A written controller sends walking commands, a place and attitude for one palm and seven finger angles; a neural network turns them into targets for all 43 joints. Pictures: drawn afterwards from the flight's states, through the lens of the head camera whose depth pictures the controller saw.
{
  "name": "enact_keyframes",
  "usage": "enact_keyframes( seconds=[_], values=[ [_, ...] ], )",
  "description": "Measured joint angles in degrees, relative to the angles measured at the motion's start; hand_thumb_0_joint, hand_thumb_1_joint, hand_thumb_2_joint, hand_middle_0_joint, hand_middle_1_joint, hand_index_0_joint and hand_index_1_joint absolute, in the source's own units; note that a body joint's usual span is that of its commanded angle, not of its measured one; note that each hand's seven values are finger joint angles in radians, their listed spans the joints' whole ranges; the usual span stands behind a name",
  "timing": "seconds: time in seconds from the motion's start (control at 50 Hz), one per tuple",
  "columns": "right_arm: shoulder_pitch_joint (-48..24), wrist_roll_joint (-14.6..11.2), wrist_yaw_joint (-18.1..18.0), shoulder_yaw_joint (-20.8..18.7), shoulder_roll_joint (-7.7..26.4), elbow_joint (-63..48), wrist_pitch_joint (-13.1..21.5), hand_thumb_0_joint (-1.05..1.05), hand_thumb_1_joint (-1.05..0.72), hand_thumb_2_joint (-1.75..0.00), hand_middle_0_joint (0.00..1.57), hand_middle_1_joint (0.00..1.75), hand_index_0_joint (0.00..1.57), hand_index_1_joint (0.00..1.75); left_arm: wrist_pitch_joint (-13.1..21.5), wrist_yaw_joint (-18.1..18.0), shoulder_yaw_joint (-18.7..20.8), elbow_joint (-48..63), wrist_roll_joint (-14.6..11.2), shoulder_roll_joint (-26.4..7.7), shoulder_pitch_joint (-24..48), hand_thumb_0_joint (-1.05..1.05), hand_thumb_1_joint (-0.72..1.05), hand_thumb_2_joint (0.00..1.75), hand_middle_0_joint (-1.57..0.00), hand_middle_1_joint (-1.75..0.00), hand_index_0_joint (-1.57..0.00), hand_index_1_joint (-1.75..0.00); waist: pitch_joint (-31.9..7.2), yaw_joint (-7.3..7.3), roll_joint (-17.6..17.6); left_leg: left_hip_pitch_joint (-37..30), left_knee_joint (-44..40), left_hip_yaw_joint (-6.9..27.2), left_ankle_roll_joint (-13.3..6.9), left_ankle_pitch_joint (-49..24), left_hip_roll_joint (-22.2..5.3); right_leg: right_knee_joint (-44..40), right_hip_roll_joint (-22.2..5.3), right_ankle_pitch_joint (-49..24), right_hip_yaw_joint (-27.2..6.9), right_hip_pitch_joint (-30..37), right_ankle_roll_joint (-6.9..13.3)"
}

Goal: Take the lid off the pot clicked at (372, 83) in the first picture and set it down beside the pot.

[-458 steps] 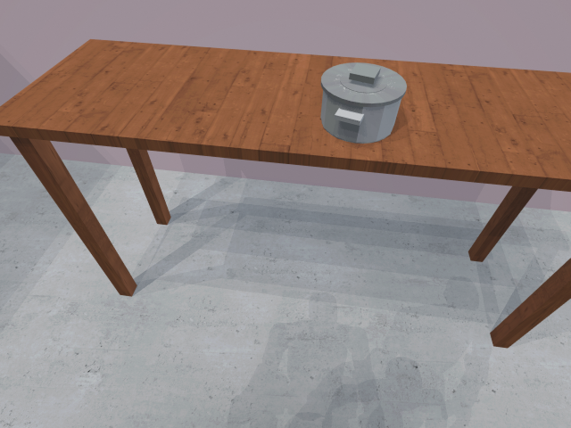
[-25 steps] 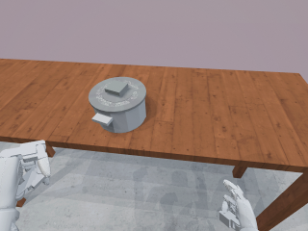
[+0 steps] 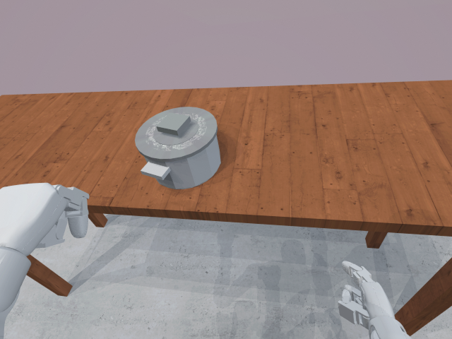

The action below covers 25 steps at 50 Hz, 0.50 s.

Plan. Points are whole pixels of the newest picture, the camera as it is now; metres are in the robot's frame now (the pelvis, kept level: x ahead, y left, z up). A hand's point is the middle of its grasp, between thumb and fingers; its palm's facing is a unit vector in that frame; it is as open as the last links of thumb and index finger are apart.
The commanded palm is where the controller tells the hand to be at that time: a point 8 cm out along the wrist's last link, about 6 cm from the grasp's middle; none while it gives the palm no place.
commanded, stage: reach forward and open the fingers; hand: left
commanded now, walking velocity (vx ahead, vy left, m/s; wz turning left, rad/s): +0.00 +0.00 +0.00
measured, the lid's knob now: (173, 123) +0.48 +0.18 +0.15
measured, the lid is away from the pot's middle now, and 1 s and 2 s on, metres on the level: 0.00 0.00 0.00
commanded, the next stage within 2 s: move the open hand above the knob in 0.78 s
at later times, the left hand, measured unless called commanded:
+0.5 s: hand (68, 201) +0.24 +0.26 +0.19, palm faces -0.09 +0.02 -1.00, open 8.2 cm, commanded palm +0.21 +0.25 +0.26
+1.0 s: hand (90, 168) +0.28 +0.23 +0.22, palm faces -0.07 +0.03 -1.00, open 10.2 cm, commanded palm +0.26 +0.23 +0.29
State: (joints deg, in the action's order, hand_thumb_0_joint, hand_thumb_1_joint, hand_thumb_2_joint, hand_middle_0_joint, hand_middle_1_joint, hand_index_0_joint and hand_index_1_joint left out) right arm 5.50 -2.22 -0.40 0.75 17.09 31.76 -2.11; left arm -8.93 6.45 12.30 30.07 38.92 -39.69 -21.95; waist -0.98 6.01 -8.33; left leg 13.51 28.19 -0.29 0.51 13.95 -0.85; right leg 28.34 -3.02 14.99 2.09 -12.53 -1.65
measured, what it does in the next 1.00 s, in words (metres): stands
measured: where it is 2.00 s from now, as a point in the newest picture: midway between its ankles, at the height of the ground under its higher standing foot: outside the picture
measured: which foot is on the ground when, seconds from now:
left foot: down 0.00-1.00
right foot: down 0.00-1.00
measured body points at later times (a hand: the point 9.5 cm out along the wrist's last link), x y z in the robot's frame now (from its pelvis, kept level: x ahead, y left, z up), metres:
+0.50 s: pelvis -0.03 +0.00 +0.00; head -0.04 -0.05 +0.45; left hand +0.24 +0.25 +0.25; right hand +0.19 -0.22 -0.09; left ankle +0.01 +0.13 -0.74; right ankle +0.00 -0.14 -0.74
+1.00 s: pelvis -0.04 +0.00 +0.00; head -0.05 -0.06 +0.44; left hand +0.28 +0.23 +0.27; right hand +0.18 -0.22 -0.09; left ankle +0.01 +0.13 -0.74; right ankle +0.00 -0.14 -0.74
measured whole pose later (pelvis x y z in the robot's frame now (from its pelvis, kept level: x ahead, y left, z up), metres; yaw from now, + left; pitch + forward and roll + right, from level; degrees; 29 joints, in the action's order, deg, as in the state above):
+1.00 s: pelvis -0.04 +0.00 +0.00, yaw +0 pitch -3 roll +1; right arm 7.0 -4.2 -1.6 2.5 16.8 32.6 0.5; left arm -7.8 27.4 -1.4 2.1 42.7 -40.9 22.2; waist 0.3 3.8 -7.5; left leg 13.9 26.4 -0.2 0.5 9.6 0.0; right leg 29.7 -3.8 12.4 1.9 -14.3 -1.3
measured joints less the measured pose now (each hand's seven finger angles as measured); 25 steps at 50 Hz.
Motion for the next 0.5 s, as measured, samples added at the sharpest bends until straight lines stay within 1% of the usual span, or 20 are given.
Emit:
enact_keyframes(
  seconds=[0.08,0.14,0.2,0.24,0.3,0.38,0.5],
  values=[
    [-0.29,-0.48,-0.74,0.08,0.37,0.25,1.26,0.02,-0.90,-0.90,0.20,0.30,0.20,0.30,1.09,6.69,-1.74,-2.60,-0.21,-1.24,3.40,0.01,0.52,1.14,-1.21,-1.08,-1.22,-1.09,-0.44,-0.06,-0.94,-0.44,-1.32,0.68,-0.03,-1.06,0.24,-1.30,-0.19,-0.75,0.72,0.74,-0.05],
    [-0.26,-0.61,-1.50,0.42,0.34,0.54,1.89,0.02,-0.90,-0.90,0.20,0.30,0.20,0.30,2.53,11.07,-2.78,-5.76,-0.39,-2.90,7.62,0.01,0.41,1.20,-1.19,-0.98,-1.19,-0.98,-0.12,-0.07,-0.92,-0.72,-2.11,1.24,0.07,-1.84,0.31,-2.00,-0.22,-1.29,1.29,1.21,0.05],
    [0.04,-0.66,-1.76,0.66,0.23,0.41,2.45,0.02,-0.90,-0.90,0.20,0.30,0.20,0.30,3.25,14.88,-2.75,-7.89,-1.07,-4.21,11.04,0.01,0.31,1.27,-1.15,-0.87,-1.16,-0.88,0.36,-0.27,-0.77,-0.81,-2.53,1.49,0.16,-2.46,0.18,-2.55,-0.07,-1.91,1.55,1.43,0.20],
    [0.49,-0.62,-1.95,0.71,0.22,0.36,2.90,0.02,-0.90,-0.90,0.20,0.30,0.20,0.30,4.10,16.68,-2.82,-9.05,-1.63,-4.51,13.26,0.01,0.24,1.31,-1.13,-0.80,-1.13,-0.81,0.54,-0.41,-0.62,-0.83,-2.82,1.60,0.18,-2.85,0.20,-2.83,-0.07,-2.27,1.65,1.49,0.21],
    [1.09,-0.72,-1.95,0.75,0.22,0.35,3.32,0.02,-0.90,-0.90,0.20,0.30,0.20,0.30,5.38,18.23,-2.94,-10.48,-1.80,-4.71,16.13,0.01,0.14,1.37,-1.09,-0.70,-1.09,-0.70,1.03,-0.68,-0.34,-0.87,-3.01,1.52,0.17,-3.29,0.12,-3.11,0.02,-2.80,1.56,1.52,0.25],
    [1.84,-0.82,-1.93,0.71,0.21,0.70,3.55,0.02,-0.90,-0.90,0.20,0.30,0.20,0.30,6.42,18.61,-3.94,-12.79,-1.24,-4.50,20.58,0.00,0.01,1.45,-1.04,-0.56,-1.04,-0.56,1.67,-0.94,0.19,-0.91,-3.25,1.21,0.11,-3.88,0.15,-3.12,-0.01,-3.38,1.23,1.31,0.26],
    [2.59,-1.01,-1.39,0.68,0.12,0.95,3.33,0.02,-0.90,-0.90,0.20,0.30,0.20,0.30,5.41,18.36,-5.84,-15.98,-0.03,-3.85,26.03,0.00,-0.17,1.56,-0.96,-0.34,-0.96,-0.35,1.95,-1.59,0.76,-0.94,-3.40,0.42,-0.10,-4.43,0.43,-2.38,-0.31,-3.73,0.38,0.64,0.12]
  ],
)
